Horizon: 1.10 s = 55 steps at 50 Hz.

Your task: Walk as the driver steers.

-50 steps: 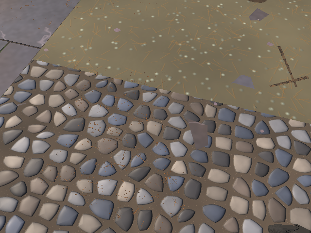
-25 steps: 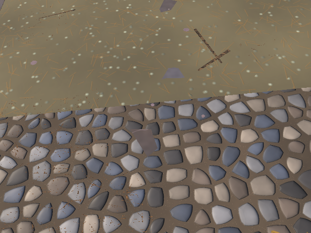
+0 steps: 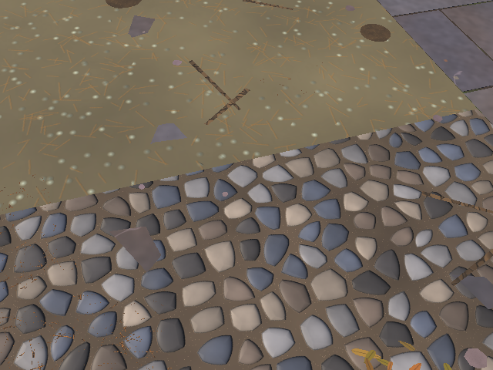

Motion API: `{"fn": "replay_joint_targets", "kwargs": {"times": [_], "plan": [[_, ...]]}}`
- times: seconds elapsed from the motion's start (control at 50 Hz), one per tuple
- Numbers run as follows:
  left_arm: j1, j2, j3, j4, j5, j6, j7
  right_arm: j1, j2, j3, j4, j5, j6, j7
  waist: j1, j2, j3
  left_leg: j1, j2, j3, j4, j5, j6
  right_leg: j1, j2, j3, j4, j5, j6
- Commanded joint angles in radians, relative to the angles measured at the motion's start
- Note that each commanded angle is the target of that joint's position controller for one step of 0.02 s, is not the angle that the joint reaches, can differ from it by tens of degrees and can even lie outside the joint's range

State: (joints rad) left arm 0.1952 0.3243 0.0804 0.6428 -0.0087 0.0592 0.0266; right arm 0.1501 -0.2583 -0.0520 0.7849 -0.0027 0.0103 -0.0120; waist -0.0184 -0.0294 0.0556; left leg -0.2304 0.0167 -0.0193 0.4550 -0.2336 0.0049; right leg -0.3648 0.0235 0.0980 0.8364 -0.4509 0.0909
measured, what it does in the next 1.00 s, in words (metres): walks ahead: right foot, then left foot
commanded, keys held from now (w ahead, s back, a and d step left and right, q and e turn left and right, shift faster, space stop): no key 0.16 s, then w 0.84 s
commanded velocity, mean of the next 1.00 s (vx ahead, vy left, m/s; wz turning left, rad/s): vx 0.30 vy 0.00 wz -0.05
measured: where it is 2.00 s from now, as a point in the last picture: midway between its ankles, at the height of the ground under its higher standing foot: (235, 236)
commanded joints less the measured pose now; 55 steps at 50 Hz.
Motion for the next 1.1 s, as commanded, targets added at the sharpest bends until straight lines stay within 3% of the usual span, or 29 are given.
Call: {"fn": "replay_joint_targets", "kwargs": {"times": [0.02,0.06,0.08,0.1,0.12,0.16,0.2,0.24,0.28,0.32,0.36,0.42,0.46,0.48,0.5,0.52,0.54,0.62,0.7,0.76,0.88,0.92,0.96,0.98,1.0,1.02,1.04,1.06,1.1], "plan": [[-0.025,0.052,0.005,-0.069,-0.005,-0.019,-0.004,-0.024,-0.192,-0.04,-0.05,0.01,-0.001,0.0,-0.012,0.231,-0.118,0.118,0.197,-0.171,-0.074,0.41,0.205,0.084,-0.004,-0.082,-0.257,0.079,-0.005],[0.025,0.058,0.006,-0.036,0.004,-0.021,-0.005,-0.001,-0.169,-0.027,-0.031,0.024,-0.006,0.003,0.018,0.19,-0.104,0.059,0.174,-0.157,-0.053,0.362,0.151,0.232,0.0,-0.085,-0.525,0.308,-0.049],[0.025,0.095,0.009,-0.044,0.012,-0.021,0.001,0.031,-0.148,-0.017,-0.021,0.011,-0.019,0.008,0.005,0.128,-0.129,-0.011,0.155,-0.141,-0.038,0.275,0.085,0.345,-0.072,0.005,-0.516,0.447,-0.082],[0.033,0.169,0.021,-0.052,0.021,-0.016,0.011,0.058,-0.117,-0.004,-0.028,-0.025,-0.038,0.02,-0.035,-0.058,-0.172,-0.075,0.075,-0.058,0.044,0.107,0.019,0.415,-0.201,0.125,-0.439,0.697,-0.137],[-0.017,0.107,0.004,-0.039,0.032,-0.022,-0.002,0.037,-0.085,0.005,-0.024,-0.021,-0.042,0.017,-0.041,-0.149,-0.168,0.005,0.045,-0.014,-0.017,-0.024,-0.03,0.257,-0.215,0.131,-0.44,0.534,-0.203],[-0.03,0.046,-0.011,-0.035,0.04,-0.039,-0.017,-0.039,-0.131,-0.003,-0.012,-0.02,-0.036,0.01,0.004,-0.07,-0.109,0.036,0.031,0.002,-0.003,0.058,-0.061,0.2,-0.13,0.086,-0.464,0.321,-0.165],[0.003,0.086,-0.003,-0.016,0.029,-0.048,-0.014,-0.018,-0.125,-0.002,0.004,-0.01,-0.022,0.0,0.015,-0.102,-0.072,0.003,-0.008,0.051,0.054,-0.06,-0.057,0.171,-0.118,0.105,-0.509,0.051,-0.169],[0.075,0.134,0.008,0.0,0.018,-0.047,-0.006,-0.047,-0.124,-0.004,-0.007,0.011,-0.03,0.0,0.055,-0.172,0.017,-0.158,-0.042,0.088,0.185,-0.181,-0.035,0.158,-0.2,0.248,-0.61,-0.275,-0.235],[0.127,0.14,0.01,0.015,0.013,-0.06,0.001,-0.091,-0.135,-0.013,-0.032,0.027,-0.053,0.008,0.082,-0.204,0.086,-0.298,0.001,0.028,0.339,-0.27,0.005,0.169,-0.294,0.395,-0.676,-0.304,-0.304],[0.126,0.121,0.008,0.019,0.002,-0.079,0.004,-0.078,-0.14,-0.019,-0.033,0.039,-0.076,0.025,0.07,-0.174,0.078,-0.398,0.05,-0.014,0.398,-0.31,0.044,0.254,-0.328,0.413,-0.675,-0.215,-0.323],[0.082,0.117,0.008,0.01,-0.011,-0.085,0.001,-0.066,-0.12,-0.011,-0.02,0.034,-0.093,0.043,0.052,-0.119,0.047,-0.317,0.049,0.013,0.281,-0.246,0.06,0.253,-0.284,0.313,-0.663,-0.089,-0.296],[0.023,0.123,0.011,0.002,-0.018,-0.079,-0.012,0.068,-0.114,-0.013,0.048,0.024,-0.099,0.058,-0.026,-0.088,-0.027,0.051,-0.023,0.098,0.077,0.036,0.04,0.081,-0.198,0.154,-0.592,0.032,-0.26],[0.032,0.054,-0.01,0.007,-0.004,-0.082,-0.018,0.227,-0.138,-0.026,0.103,0.027,-0.093,0.049,-0.089,-0.022,-0.058,0.275,-0.009,0.048,0.03,0.006,0.04,-0.063,-0.132,0.081,-0.421,0.02,-0.209],[0.014,-0.026,-0.034,-0.014,0.013,-0.09,-0.022,0.333,-0.216,-0.039,0.11,0.02,-0.095,0.036,-0.118,0.197,-0.086,0.362,0.208,-0.262,-0.122,-0.136,0.108,-0.184,-0.029,-0.038,-0.065,-0.023,-0.128],[0.023,0.01,-0.02,-0.066,-0.015,-0.108,-0.011,0.348,-0.316,-0.057,0.103,0.005,-0.103,0.047,-0.098,0.344,-0.082,0.366,0.38,-0.694,-0.293,-0.428,0.266,-0.379,0.046,-0.032,0.181,-0.157,-0.103],[0.035,0.077,-0.003,-0.051,-0.04,-0.123,-0.007,0.258,-0.26,-0.04,0.077,0.003,-0.113,0.047,-0.064,0.231,0.001,0.302,0.397,-0.713,-0.323,-0.563,0.286,-0.456,-0.032,0.031,0.301,-0.096,-0.119],[0.025,0.099,0.004,-0.038,-0.041,-0.131,-0.012,0.205,-0.205,-0.025,0.062,0.007,-0.117,0.041,-0.047,0.188,0.058,0.269,0.353,-0.596,-0.313,-0.509,0.249,-0.49,-0.074,0.02,0.315,0.015,-0.135],[0.012,0.052,0.003,-0.003,-0.004,-0.137,-0.029,0.184,-0.158,-0.005,0.049,-0.002,-0.113,0.032,-0.026,0.131,0.026,0.228,0.208,-0.274,-0.323,-0.053,0.171,-0.406,-0.133,-0.036,0.215,0.274,-0.121],[-0.074,0.014,-0.009,-0.036,-0.002,-0.135,-0.035,0.233,-0.161,0.0,0.067,0.003,-0.103,0.02,-0.042,0.096,0.02,0.238,0.175,-0.136,-0.331,0.251,0.175,-0.414,-0.124,-0.08,0.045,0.398,-0.077],[-0.183,-0.017,-0.025,-0.068,-0.009,-0.146,-0.051,0.268,-0.169,0.003,0.078,0.006,-0.093,0.008,-0.074,0.105,0.046,0.194,0.151,-0.067,-0.354,0.283,0.162,-0.333,-0.098,-0.119,-0.152,0.523,-0.068],[-0.305,-0.004,-0.029,-0.112,-0.018,-0.165,-0.088,0.332,-0.185,-0.007,0.112,0.019,-0.072,0.003,-0.071,0.104,0.083,0.323,0.226,-0.057,-0.295,0.42,0.168,-0.3,-0.059,-0.122,-0.327,0.497,-0.122],[-0.243,0.036,-0.013,-0.099,-0.013,-0.165,-0.087,0.317,-0.211,-0.019,0.107,0.017,-0.065,-0.002,-0.014,0.136,0.013,0.379,0.235,-0.048,-0.185,0.733,0.149,-0.186,-0.016,-0.143,-0.335,0.424,-0.161],[0.02,0.11,0.023,-0.026,-0.012,-0.156,-0.068,0.285,-0.22,-0.022,0.094,0.007,-0.051,-0.006,0.133,0.147,-0.173,0.318,0.187,-0.003,0.134,0.973,0.111,0.182,0.018,-0.17,-0.353,0.436,-0.223],[0.208,0.168,0.038,0.016,0.002,-0.147,-0.052,0.289,-0.181,-0.006,0.064,-0.013,-0.053,-0.01,0.192,0.056,-0.331,0.065,0.143,0.004,0.435,0.66,0.089,0.545,-0.165,0.034,-0.283,0.432,-0.282],[0.235,0.226,0.045,0.039,0.006,-0.151,-0.06,0.449,-0.017,0.04,0.054,-0.009,-0.074,0.007,0.083,-0.235,-0.493,-0.329,-0.078,-0.036,0.796,-0.262,0.028,0.876,-0.423,0.571,-0.389,0.189,-0.465],[0.235,0.112,0.022,0.044,-0.001,-0.148,-0.055,0.35,-0.149,0.01,0.062,0.023,-0.1,0.016,0.144,-0.139,-0.446,-0.439,-0.049,-0.147,0.897,-0.324,0.038,0.813,-0.401,0.658,-0.514,0.047,-0.436],[0.146,0.089,0.01,0.043,-0.003,-0.148,-0.049,0.225,-0.192,-0.006,0.013,0.052,-0.114,0.021,0.127,-0.107,-0.247,-0.501,0.005,-0.111,0.895,-0.243,0.047,0.65,-0.364,0.484,-0.549,0.087,-0.386],[0.08,0.076,0.005,0.042,0.0,-0.149,-0.049,0.166,-0.177,-0.001,-0.002,0.047,-0.123,0.017,0.092,-0.005,-0.155,-0.47,0.056,-0.083,0.841,-0.15,0.048,0.488,-0.324,0.364,-0.581,0.2,-0.361],[0.013,0.038,-0.006,0.043,0.021,-0.16,-0.055,0.177,-0.153,-0.007,0.004,0.026,-0.111,0.014,0.018,-0.006,-0.087,-0.372,0.112,-0.079,0.756,-0.061,0.032,0.288,-0.254,0.213,-0.64,0.37,-0.343]]}}
Velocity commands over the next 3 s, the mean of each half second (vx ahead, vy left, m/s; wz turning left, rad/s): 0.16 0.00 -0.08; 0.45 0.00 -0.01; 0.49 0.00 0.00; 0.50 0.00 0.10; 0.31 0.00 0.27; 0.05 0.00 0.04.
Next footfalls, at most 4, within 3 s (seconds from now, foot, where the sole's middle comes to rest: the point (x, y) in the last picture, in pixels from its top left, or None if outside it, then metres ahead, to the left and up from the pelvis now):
0.08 right None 0.02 -0.14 -0.78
0.46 left None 0.10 0.10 -0.78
0.98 right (283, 367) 0.47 -0.11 -0.78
1.48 left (195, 267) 0.77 0.14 -0.78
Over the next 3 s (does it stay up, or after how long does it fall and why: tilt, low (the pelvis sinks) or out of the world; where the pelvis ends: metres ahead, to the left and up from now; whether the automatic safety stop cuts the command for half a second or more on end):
stays up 1.12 0.03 0.00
